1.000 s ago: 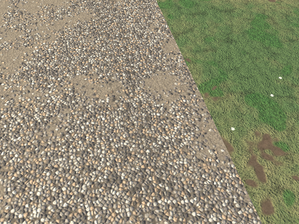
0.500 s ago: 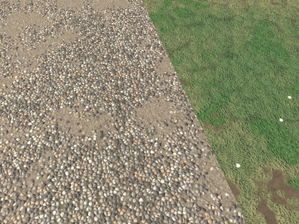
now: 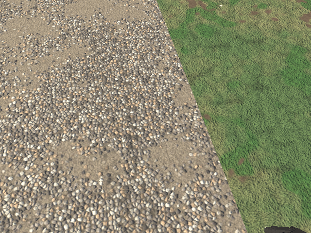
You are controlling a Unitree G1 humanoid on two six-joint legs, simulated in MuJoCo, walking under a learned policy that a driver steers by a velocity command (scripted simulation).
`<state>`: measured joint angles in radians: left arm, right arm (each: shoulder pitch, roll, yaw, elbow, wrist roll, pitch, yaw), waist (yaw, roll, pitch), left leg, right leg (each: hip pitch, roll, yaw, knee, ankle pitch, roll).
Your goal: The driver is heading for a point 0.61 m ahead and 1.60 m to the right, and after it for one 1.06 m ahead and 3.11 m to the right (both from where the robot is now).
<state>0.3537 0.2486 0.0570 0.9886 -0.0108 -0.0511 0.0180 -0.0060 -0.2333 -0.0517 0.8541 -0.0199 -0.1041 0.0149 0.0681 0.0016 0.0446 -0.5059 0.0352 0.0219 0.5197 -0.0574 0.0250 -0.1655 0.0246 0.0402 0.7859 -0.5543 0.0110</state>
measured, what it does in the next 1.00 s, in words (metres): steps on the spot, turning right: right foot, then left foot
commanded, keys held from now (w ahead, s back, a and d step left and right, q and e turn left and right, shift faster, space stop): e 1.00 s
